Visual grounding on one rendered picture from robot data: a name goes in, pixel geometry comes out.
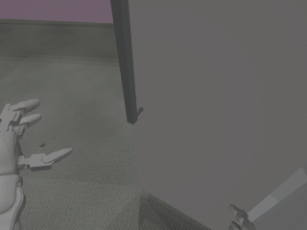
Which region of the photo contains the robot left forearm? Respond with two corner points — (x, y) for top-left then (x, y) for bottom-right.
(0, 173), (26, 230)

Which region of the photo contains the handle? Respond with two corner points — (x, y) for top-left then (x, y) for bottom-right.
(110, 0), (144, 125)

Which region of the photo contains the right robot hand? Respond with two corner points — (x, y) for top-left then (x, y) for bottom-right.
(228, 204), (258, 230)

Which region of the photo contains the fridge door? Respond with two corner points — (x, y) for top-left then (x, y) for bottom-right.
(129, 0), (307, 230)

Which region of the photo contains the left robot hand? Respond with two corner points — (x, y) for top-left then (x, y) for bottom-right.
(0, 99), (73, 175)

